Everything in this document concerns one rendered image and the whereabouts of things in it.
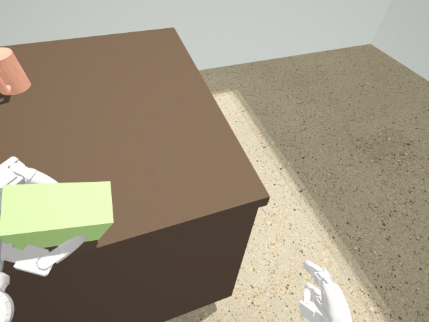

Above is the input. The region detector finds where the sponge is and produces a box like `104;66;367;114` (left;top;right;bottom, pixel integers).
0;181;114;250

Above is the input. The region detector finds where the table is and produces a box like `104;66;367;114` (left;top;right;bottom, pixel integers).
0;28;270;322

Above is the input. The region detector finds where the left robot hand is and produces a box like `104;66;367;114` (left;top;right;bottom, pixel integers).
0;157;87;276

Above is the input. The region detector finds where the robot left forearm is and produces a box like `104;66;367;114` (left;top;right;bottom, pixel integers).
0;272;14;322

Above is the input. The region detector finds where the right robot hand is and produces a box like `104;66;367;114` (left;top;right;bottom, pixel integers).
300;260;353;322

